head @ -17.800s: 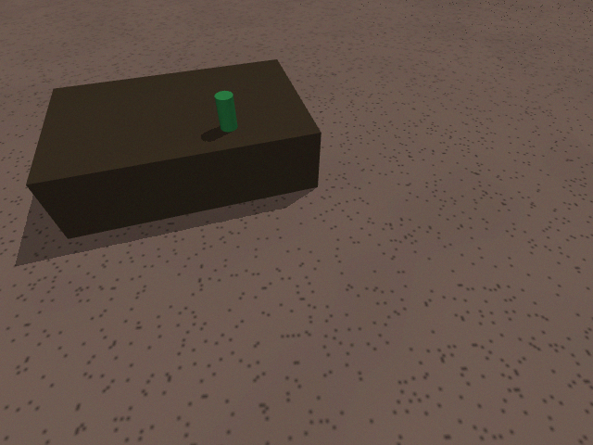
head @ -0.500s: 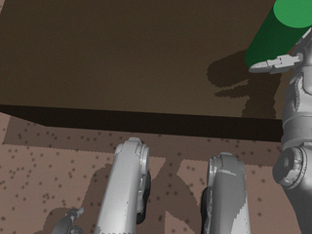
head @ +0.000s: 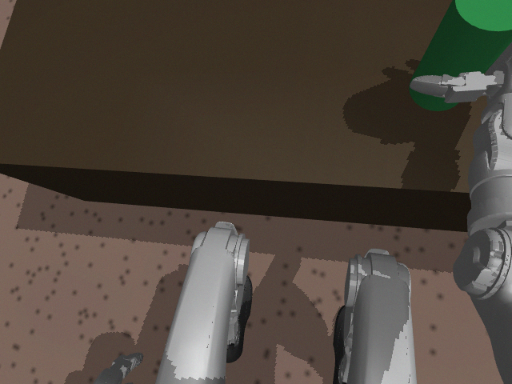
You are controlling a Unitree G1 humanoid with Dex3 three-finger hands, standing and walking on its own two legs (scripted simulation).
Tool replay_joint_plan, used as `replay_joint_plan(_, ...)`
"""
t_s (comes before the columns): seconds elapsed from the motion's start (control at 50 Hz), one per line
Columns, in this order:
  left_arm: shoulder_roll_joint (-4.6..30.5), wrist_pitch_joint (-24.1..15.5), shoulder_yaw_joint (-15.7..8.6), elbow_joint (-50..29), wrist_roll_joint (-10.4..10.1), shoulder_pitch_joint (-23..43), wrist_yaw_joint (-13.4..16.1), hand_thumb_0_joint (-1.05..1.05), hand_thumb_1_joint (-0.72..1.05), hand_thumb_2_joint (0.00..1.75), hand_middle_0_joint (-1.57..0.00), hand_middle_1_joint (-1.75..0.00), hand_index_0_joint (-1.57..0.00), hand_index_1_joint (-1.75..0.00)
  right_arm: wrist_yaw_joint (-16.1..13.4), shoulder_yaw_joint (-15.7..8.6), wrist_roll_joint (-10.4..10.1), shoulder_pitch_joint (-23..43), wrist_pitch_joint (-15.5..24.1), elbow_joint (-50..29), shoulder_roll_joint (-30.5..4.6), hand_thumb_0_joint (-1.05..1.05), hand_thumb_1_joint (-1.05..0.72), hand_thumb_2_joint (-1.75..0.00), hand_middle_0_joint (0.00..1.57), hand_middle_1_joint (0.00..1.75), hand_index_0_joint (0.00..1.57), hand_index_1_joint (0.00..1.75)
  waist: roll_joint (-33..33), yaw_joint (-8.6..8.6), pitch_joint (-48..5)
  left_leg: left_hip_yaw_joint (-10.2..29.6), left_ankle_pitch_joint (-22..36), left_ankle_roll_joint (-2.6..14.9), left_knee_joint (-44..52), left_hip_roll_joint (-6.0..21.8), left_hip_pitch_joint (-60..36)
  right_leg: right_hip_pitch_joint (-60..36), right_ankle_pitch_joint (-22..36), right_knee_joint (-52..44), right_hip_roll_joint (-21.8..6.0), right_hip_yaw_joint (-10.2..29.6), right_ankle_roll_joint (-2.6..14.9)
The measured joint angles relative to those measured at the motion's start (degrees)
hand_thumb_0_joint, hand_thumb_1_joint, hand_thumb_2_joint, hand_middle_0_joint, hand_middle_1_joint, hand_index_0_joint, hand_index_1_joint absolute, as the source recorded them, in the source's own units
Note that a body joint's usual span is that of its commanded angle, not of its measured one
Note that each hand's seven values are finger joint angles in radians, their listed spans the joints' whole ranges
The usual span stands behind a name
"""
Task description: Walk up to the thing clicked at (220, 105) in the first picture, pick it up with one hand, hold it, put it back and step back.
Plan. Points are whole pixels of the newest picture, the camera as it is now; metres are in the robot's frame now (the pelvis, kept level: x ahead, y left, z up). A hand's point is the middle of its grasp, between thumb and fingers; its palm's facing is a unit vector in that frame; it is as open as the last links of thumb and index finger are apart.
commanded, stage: close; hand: right
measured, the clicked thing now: (460, 52) +0.58 -0.18 +0.02
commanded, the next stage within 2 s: settle in 0.14 s
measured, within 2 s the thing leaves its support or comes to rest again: leaves its support in 0.56 s
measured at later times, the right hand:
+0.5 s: hand (463, 58) +0.56 -0.18 +0.02, palm faces +0.11 +0.99 -0.06, open 10.9 cm
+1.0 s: hand out of the picture +0.58 -0.18 +0.10, palm faces +0.11 +0.99 -0.04, open 10.9 cm
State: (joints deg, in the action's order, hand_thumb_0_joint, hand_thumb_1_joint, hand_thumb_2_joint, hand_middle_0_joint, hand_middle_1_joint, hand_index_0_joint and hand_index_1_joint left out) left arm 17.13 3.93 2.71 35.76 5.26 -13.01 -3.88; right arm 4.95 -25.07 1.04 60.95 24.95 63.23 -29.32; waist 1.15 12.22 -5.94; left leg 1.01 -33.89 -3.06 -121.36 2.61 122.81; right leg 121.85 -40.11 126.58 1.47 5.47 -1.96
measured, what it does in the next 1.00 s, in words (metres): rises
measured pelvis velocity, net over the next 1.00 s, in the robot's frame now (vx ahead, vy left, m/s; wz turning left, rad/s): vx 0.02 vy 0.00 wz -0.01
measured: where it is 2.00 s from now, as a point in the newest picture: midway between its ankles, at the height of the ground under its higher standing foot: (288, 350)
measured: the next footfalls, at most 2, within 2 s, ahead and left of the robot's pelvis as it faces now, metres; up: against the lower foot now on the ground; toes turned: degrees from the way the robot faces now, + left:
none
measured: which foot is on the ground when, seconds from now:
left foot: down 0.00-1.00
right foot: down 0.00-1.00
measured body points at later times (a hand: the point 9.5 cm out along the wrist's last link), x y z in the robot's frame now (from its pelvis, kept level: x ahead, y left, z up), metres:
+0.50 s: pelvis +0.00 +0.00 +0.01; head +0.23 -0.03 +0.40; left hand +0.04 +0.28 -0.10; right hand +0.55 -0.23 +0.03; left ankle +0.11 +0.14 -0.36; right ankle +0.08 -0.13 -0.36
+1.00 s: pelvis +0.02 +0.00 +0.08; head +0.24 -0.02 +0.47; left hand +0.05 +0.29 -0.04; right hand +0.57 -0.23 +0.10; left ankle +0.11 +0.14 -0.36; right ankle +0.08 -0.13 -0.36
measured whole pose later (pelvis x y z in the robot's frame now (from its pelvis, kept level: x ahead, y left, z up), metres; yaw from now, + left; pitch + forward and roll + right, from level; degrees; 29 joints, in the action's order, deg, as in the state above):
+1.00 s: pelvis +0.02 +0.00 +0.08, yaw +0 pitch +36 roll +3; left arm 17.4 3.3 0.0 35.9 3.3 -14.3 -1.8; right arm 4.0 -24.1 0.0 58.2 20.8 59.1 -27.2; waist 1.6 11.6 -8.2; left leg 0.8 -34.2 -2.7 -108.6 2.5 110.7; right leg 109.2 -40.2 113.0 0.0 4.1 -1.5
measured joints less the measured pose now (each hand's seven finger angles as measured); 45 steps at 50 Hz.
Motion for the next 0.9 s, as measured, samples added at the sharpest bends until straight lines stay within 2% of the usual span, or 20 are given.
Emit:
replay_joint_plan(0.06,-0.05,0.05,0.16,0.02,-0.04,-0.15,0.00,0.01,0.89,0.90,-0.20,-0.30,-0.19,-0.30,-0.38,0.25,0.30,0.28,-0.03,0.56,-0.23,-0.01,0.23,-0.36,0.79,0.57,0.78,0.57,0.04,0.10,-0.11,-0.06,0.02,-0.05,0.40,0.02,-0.34,-0.22,0.04,-0.30,-0.01,0.00,0.14)
replay_joint_plan(0.14,-0.01,-0.03,0.21,-0.05,-0.14,-0.28,-0.02,0.01,0.90,0.90,-0.20,-0.29,-0.19,-0.30,-0.67,0.65,0.19,0.31,-0.04,0.53,-0.37,-0.01,0.28,-0.46,0.79,0.64,0.78,0.64,0.12,0.35,-0.06,-0.11,0.00,-0.09,0.80,0.07,-0.62,-0.34,0.04,-0.56,-0.01,-0.01,0.32)
replay_joint_plan(0.34,0.07,0.17,0.00,-0.13,-0.22,-0.37,-0.31,0.01,0.90,0.90,-0.20,-0.30,-0.20,-0.30,-0.60,0.67,-0.19,-1.00,0.67,-1.44,0.77,-0.01,0.35,-0.82,0.73,0.82,0.73,0.82,0.07,0.34,0.01,-0.04,-0.27,-0.04,0.96,0.27,-0.99,-0.53,-0.06,-0.73,0.15,-0.13,0.46)
replay_joint_plan(0.46,-0.18,0.50,-0.54,-0.48,-0.49,-0.10,-0.06,0.01,0.90,0.90,-0.21,-0.30,-0.20,-0.30,-1.13,0.92,0.49,-2.18,-0.88,-3.05,1.40,-0.01,0.44,-1.01,0.68,0.97,0.67,0.97,0.36,0.12,-0.22,0.11,-0.31,-0.24,1.44,0.26,-1.47,-1.17,-0.09,-1.38,0.07,-0.33,0.46)
replay_joint_plan(0.54,-0.41,0.48,-1.03,-0.33,-0.90,0.02,0.37,0.01,0.90,0.90,-0.21,-0.30,-0.20,-0.30,-1.56,1.09,0.54,-3.78,-2.77,-4.68,2.23,-0.01,0.47,-1.07,0.66,1.03,0.65,1.03,0.70,-0.30,-0.59,0.20,-0.43,-0.20,2.61,0.28,-2.65,-2.54,-0.16,-2.79,-0.09,-0.58,0.45)
replay_joint_plan(0.66,-0.60,-0.08,-1.72,0.70,-1.42,0.22,1.36,0.01,0.90,0.90,-0.21,-0.30,-0.20,-0.30,-2.48,1.23,-0.66,-4.98,-4.24,-6.56,3.44,-0.01,0.51,-1.10,0.66,1.05,0.65,1.05,0.69,-1.01,-1.08,0.14,-0.53,-0.06,5.65,0.26,-5.79,-5.96,-0.22,-6.17,-0.47,-0.88,0.46)
replay_joint_plan(0.76,-0.18,-0.72,-2.40,1.67,-1.56,0.25,2.09,0.01,0.90,0.90,-0.20,-0.29,-0.19,-0.30,-2.60,2.13,-0.94,-3.47,-3.97,-5.11,2.91,-0.01,0.51,-1.10,0.67,1.03,0.67,1.03,0.69,-1.15,-1.85,-0.09,-0.52,0.14,8.45,0.23,-8.28,-8.54,-0.17,-9.10,-0.77,-0.98,0.48)
replay_joint_plan(0.9,0.59,-0.83,-2.87,1.06,-1.77,-0.51,2.34,0.01,0.90,0.90,-0.20,-0.29,-0.19,-0.30,-1.35,1.36,-1.04,-1.90,-4.02,-3.43,1.80,-0.01,0.52,-1.11,0.68,1.02,0.68,1.02,0.68,-0.61,-2.33,-0.22,-0.44,0.22,11.38,-0.01,-10.88,-11.29,-0.21,-12.06,-1.27,-1.17,0.55)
